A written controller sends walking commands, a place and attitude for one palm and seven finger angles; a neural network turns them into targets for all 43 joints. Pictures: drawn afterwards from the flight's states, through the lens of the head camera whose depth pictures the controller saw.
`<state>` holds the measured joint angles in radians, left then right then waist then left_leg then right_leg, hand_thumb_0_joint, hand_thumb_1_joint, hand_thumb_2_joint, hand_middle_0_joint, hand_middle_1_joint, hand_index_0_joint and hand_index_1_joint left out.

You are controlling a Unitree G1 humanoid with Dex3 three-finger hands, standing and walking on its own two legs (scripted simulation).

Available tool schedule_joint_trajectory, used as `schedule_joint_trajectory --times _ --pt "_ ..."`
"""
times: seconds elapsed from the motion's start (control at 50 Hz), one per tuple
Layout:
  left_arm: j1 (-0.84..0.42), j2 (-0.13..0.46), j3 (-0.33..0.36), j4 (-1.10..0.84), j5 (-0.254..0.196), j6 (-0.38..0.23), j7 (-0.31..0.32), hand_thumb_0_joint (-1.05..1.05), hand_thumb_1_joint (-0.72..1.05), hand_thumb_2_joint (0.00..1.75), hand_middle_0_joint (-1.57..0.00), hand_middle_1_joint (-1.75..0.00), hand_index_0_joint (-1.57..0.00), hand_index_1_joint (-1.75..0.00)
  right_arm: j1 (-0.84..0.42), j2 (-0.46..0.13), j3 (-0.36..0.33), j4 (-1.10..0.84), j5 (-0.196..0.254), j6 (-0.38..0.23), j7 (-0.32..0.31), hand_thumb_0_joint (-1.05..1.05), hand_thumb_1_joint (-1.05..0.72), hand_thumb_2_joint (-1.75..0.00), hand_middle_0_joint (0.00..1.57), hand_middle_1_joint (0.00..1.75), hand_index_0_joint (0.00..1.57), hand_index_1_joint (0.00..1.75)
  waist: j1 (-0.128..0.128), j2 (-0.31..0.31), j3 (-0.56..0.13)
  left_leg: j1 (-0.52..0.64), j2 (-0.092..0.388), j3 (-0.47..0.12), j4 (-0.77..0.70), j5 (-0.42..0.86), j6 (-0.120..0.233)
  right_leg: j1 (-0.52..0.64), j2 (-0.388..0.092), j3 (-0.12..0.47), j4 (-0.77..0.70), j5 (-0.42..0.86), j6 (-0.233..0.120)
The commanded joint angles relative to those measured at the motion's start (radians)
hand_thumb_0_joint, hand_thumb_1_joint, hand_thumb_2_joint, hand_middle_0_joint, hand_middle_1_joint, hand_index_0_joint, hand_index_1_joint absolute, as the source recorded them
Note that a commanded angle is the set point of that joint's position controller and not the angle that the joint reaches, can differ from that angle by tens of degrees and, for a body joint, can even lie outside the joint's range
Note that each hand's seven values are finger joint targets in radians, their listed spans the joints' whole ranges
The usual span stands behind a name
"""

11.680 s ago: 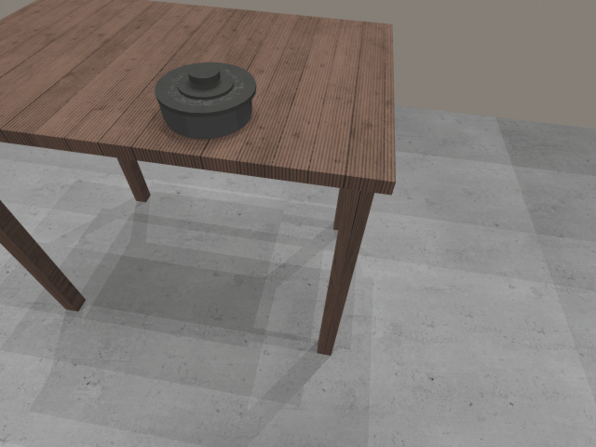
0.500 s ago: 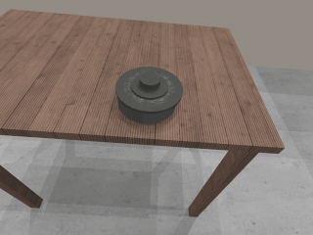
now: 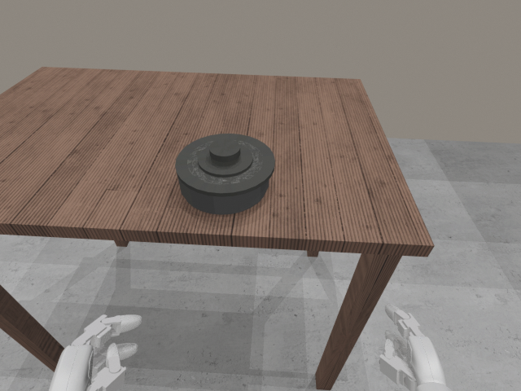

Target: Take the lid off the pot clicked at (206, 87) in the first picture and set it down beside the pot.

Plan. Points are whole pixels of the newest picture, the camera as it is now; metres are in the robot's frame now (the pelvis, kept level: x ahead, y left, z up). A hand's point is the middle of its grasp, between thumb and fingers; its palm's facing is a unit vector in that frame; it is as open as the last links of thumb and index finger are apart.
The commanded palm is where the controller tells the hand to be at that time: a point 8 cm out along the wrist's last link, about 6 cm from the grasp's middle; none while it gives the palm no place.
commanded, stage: lift the closed hand beside the body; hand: left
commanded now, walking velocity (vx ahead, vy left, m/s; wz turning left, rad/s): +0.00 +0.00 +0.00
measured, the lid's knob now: (225, 150) +0.47 +0.10 +0.16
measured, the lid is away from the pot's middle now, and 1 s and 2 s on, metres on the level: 0.00 0.00 0.00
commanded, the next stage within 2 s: raise the hand higher, near the body in 0.28 s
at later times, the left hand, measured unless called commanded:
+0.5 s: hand (60, 344) +0.14 +0.23 +0.13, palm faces +0.42 -0.76 -0.49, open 3.1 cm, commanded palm +0.08 +0.26 +0.16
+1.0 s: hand (54, 286) +0.17 +0.23 +0.19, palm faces +0.43 -0.80 -0.42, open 3.1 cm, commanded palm +0.11 +0.26 +0.22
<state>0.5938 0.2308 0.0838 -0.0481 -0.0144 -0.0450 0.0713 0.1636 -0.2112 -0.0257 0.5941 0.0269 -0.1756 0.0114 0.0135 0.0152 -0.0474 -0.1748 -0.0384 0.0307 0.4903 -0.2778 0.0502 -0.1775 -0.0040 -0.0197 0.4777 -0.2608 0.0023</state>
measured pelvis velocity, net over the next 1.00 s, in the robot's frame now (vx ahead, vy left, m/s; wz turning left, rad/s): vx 0.01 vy -0.01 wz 0.01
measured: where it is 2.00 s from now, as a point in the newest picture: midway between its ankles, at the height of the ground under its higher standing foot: outside the picture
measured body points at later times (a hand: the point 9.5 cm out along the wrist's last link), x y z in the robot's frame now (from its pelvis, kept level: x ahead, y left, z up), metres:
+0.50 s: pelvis +0.00 -0.04 +0.00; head -0.02 -0.07 +0.45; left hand +0.11 +0.27 +0.15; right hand +0.18 -0.25 -0.09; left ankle -0.01 +0.08 -0.74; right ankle +0.00 -0.12 -0.74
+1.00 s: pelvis +0.01 -0.01 +0.00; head -0.02 -0.03 +0.45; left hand +0.14 +0.27 +0.22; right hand +0.23 -0.21 -0.05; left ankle -0.01 +0.08 -0.74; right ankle +0.00 -0.12 -0.74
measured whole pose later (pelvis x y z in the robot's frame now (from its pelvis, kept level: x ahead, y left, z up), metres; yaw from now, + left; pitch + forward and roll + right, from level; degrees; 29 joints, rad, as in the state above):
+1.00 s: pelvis +0.01 -0.01 +0.00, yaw +0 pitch -5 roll -1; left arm 0.55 0.35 0.35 -0.57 -0.06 -0.16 0.07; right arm 0.15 -0.20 0.02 0.62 0.01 -0.20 -0.04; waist 0.09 0.05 0.02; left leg -0.08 -0.02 0.02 0.45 -0.27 0.03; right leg -0.08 0.02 -0.03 0.41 -0.25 -0.02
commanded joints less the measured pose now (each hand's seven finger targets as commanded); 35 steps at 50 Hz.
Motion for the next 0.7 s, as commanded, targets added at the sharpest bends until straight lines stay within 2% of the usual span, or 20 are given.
schedule_joint_trajectory --times 0.0,0.02,0.04,0.08,0.1,0.12,0.14,0.2,0.24,0.28,0.3,0.38,0.4,0.42,0.5,0.52,0.6,0.62,0.66,0.68 --pt "0.012 0.172 0.155 -0.28 -0.02 -0.084 0.003 0.0 0.9 0.9 -0.99 -1.16 -0.99 -1.16 -0.078 -0.1 -0.025 -0.198 -0.003 -0.023 -0.034 0.0 -0.9 -0.9 0.2 0.3 0.2 0.3 0.01 0.016 0.078 -0.059 0.04 -0.028 -0.092 0.003 -0.034 -0.092 0.004 -0.029 -0.124 -0.018 -0.015" --pt "-0.015 0.135 0.117 -0.313 -0.023 -0.091 -0.003 0.0 0.9 0.9 -1.04 -1.21 -1.04 -1.21 -0.078 -0.093 -0.014 -0.206 -0.005 -0.021 -0.041 0.0 -0.9 -0.9 0.2 0.3 0.2 0.3 0.005 0.033 0.093 -0.053 0.031 -0.021 -0.085 -0.013 -0.03 -0.106 0.003 -0.018 -0.14 -0.044 -0.013" --pt "-0.041 0.151 0.125 -0.349 -0.027 -0.097 -0.002 0.0 0.9 0.9 -1.08 -1.26 -1.08 -1.26 -0.07 -0.093 -0.012 -0.21 -0.007 -0.023 -0.047 0.0 -0.9 -0.9 0.2 0.3 0.2 0.3 0.003 0.018 0.091 -0.035 0.027 -0.023 -0.076 -0.013 -0.024 -0.111 0.001 -0.007 -0.151 -0.057 -0.013" --pt "-0.039 0.161 0.137 -0.414 -0.031 -0.106 0.0 0.0 0.9 0.9 -1.17 -1.36 -1.17 -1.36 -0.064 -0.092 -0.008 -0.211 -0.016 -0.03 -0.057 0.0 -0.9 -0.9 0.2 0.3 0.2 0.3 0.012 0.06 0.053 0.011 0.022 -0.01 -0.058 0.031 -0.019 -0.092 -0.004 0.005 -0.165 -0.036 -0.012" --pt "-0.049 0.202 0.178 -0.449 -0.032 -0.111 0.006 0.0 0.9 0.9 -1.21 -1.4 -1.21 -1.4 -0.071 -0.1 -0.01 -0.213 -0.017 -0.034 -0.057 0.0 -0.9 -0.9 0.2 0.3 0.2 0.3 0.009 0.048 0.023 0.031 0.021 -0.008 -0.043 0.037 -0.019 -0.097 -0.003 0.001 -0.173 -0.038 -0.008" --pt "-0.037 0.175 0.165 -0.43 -0.035 -0.108 0.005 0.0 0.9 0.9 -1.26 -1.45 -1.26 -1.45 -0.078 -0.088 -0.004 -0.205 -0.02 -0.035 -0.063 0.0 -0.9 -0.9 0.2 0.3 0.2 0.3 0.012 0.047 0.045 0.02 0.017 -0.005 -0.044 0.04 -0.017 -0.093 -0.005 0.004 -0.18 -0.038 -0.008" --pt "-0.031 0.2 0.197 -0.434 -0.039 -0.106 0.009 0.0 0.9 0.9 -1.3 -1.5 -1.3 -1.5 -0.076 -0.087 -0.006 -0.199 -0.019 -0.034 -0.068 0.0 -0.9 -0.9 0.2 0.3 0.2 0.3 0.019 0.034 0.05 0.025 0.019 -0.007 -0.045 0.056 -0.016 -0.082 -0.009 0.013 -0.187 -0.027 -0.008" --pt "-0.008 0.259 0.282 -0.472 -0.044 -0.111 0.018 0.0 0.9 0.9 -1.3 -1.5 -1.3 -1.5 -0.104 -0.088 -0.009 -0.183 -0.022 -0.039 -0.075 0.0 -0.9 -0.9 0.2 0.3 0.2 0.3 0.036 0.033 0.022 0.049 0.02 -0.002 -0.04 0.098 -0.016 -0.046 -0.015 0.024 -0.199 0.012 -0.003" --pt "-0.005 0.226 0.256 -0.484 -0.046 -0.111 0.012 0.0 0.9 0.9 -1.3 -1.5 -1.3 -1.5 -0.115 -0.077 -0.002 -0.174 -0.02 -0.046 -0.08 0.0 -0.9 -0.9 0.2 0.3 0.2 0.3 0.039 0.036 0.054 0.048 0.022 -0.006 -0.048 0.115 -0.014 -0.035 -0.021 0.031 -0.204 0.028 -0.001" --pt "-0.012 0.267 0.307 -0.504 -0.047 -0.114 0.02 0.0 0.9 0.9 -1.3 -1.5 -1.3 -1.5 -0.124 -0.076 -0.002 -0.158 -0.021 -0.05 -0.086 0.0 -0.9 -0.9 0.2 0.3 0.2 0.3 0.051 0.041 0.047 0.056 0.025 -0.011 -0.057 0.132 -0.014 -0.014 -0.023 0.032 -0.21 0.033 -0.001" --pt "0.017 0.303 0.363 -0.488 -0.049 -0.112 0.027 0.0 0.9 0.9 -1.3 -1.5 -1.3 -1.5 -0.141 -0.077 -0.01 -0.149 -0.021 -0.053 -0.086 0.0 -0.9 -0.9 0.2 0.3 0.2 0.3 0.059 0.001 0.04 0.061 0.03 -0.011 -0.055 0.135 -0.015 -0.012 -0.021 0.034 -0.219 0.03 0.003" --pt "0.048 0.278 0.36 -0.517 -0.047 -0.124 0.025 0.0 0.9 0.9 -1.3 -1.5 -1.3 -1.5 -0.147 -0.073 -0.01 -0.127 -0.02 -0.07 -0.092 0.0 -0.9 -0.9 0.2 0.3 0.2 0.3 0.068 0.027 0.033 0.078 0.035 -0.01 -0.071 0.177 -0.012 0.021 -0.026 0.03 -0.205 0.084 0.006" --pt "0.087 0.275 0.378 -0.478 -0.048 -0.121 0.022 0.0 0.9 0.9 -1.3 -1.5 -1.3 -1.5 -0.157 -0.074 -0.017 -0.118 -0.017 -0.071 -0.085 0.0 -0.9 -0.9 0.2 0.3 0.2 0.3 0.071 0.011 0.046 0.075 0.038 -0.01 -0.069 0.182 -0.014 0.014 -0.021 0.026 -0.206 0.09 0.007" --pt "0.078 0.252 0.352 -0.46 -0.049 -0.125 0.015 0.0 0.9 0.9 -1.3 -1.5 -1.3 -1.5 -0.152 -0.071 -0.015 -0.113 -0.015 -0.069 -0.085 0.0 -0.9 -0.9 0.2 0.3 0.2 0.3 0.063 -0.041 0.067 0.067 0.037 -0.012 -0.079 0.174 -0.01 0.009 -0.021 0.019 -0.206 0.077 0.01" --pt "0.049 0.33 0.426 -0.551 -0.051 -0.15 0.025 0.0 0.9 0.9 -1.3 -1.5 -1.3 -1.5 -0.164 -0.088 -0.026 -0.121 -0.011 -0.084 -0.092 0.0 -0.9 -0.9 0.2 0.3 0.2 0.3 0.076 -0.006 0.027 0.096 0.041 -0.005 -0.079 0.171 -0.009 0.018 -0.024 0.033 -0.216 0.055 0.014" --pt "0.033 0.315 0.402 -0.603 -0.048 -0.163 0.026 0.0 0.9 0.9 -1.3 -1.5 -1.3 -1.5 -0.155 -0.086 -0.019 -0.125 -0.013 -0.093 -0.092 0.0 -0.9 -0.9 0.2 0.3 0.2 0.3 0.073 0.028 0.004 0.102 0.037 -0.007 -0.087 0.18 -0.009 0.036 -0.026 0.023 -0.203 0.073 0.01" --pt "0.084 0.307 0.422 -0.58 -0.048 -0.164 0.028 0.0 0.9 0.9 -1.3 -1.5 -1.3 -1.5 -0.154 -0.087 -0.028 -0.114 -0.011 -0.094 -0.086 0.0 -0.9 -0.9 0.2 0.3 0.2 0.3 0.077 -0.003 0.007 0.11 0.046 -0.007 -0.09 0.237 -0.011 0.045 -0.012 0.006 -0.171 0.175 0.008" --pt "0.065 0.296 0.398 -0.623 -0.045 -0.171 0.025 0.0 0.9 0.9 -1.3 -1.5 -1.3 -1.5 -0.15 -0.087 -0.022 -0.12 -0.01 -0.096 -0.086 0.0 -0.9 -0.9 0.2 0.3 0.2 0.3 0.074 0.032 -0.001 0.112 0.043 -0.007 -0.094 0.245 -0.012 0.054 -0.014 0.004 -0.163 0.191 0.006" --pt "0.023 0.288 0.383 -0.628 -0.044 -0.169 0.024 0.0 0.9 0.9 -1.3 -1.5 -1.3 -1.5 -0.145 -0.087 -0.017 -0.115 -0.011 -0.094 -0.086 0.0 -0.9 -0.9 0.2 0.3 0.2 0.3 0.069 0.049 0.036 0.111 0.043 -0.01 -0.099 0.245 -0.014 0.037 -0.01 0.002 -0.164 0.192 0.002" --pt "0.018 0.296 0.393 -0.615 -0.044 -0.167 0.027 0.0 0.9 0.9 -1.3 -1.5 -1.3 -1.5 -0.142 -0.085 -0.018 -0.114 -0.011 -0.091 -0.087 0.0 -0.9 -0.9 0.2 0.3 0.2 0.3 0.071 0.018 0.044 0.109 0.045 -0.014 -0.104 0.234 -0.014 0.031 -0.008 -0.001 -0.165 0.178 0.002"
